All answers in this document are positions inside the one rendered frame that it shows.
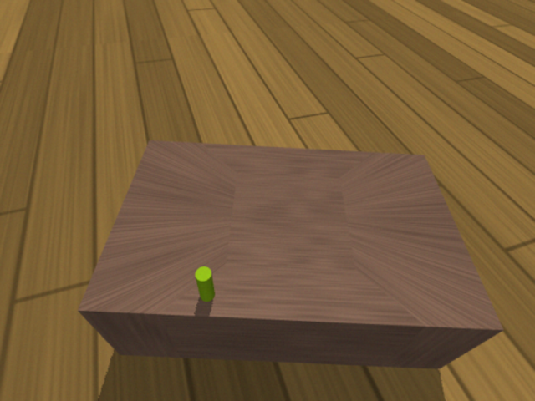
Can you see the can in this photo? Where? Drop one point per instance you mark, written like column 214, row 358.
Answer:
column 205, row 283

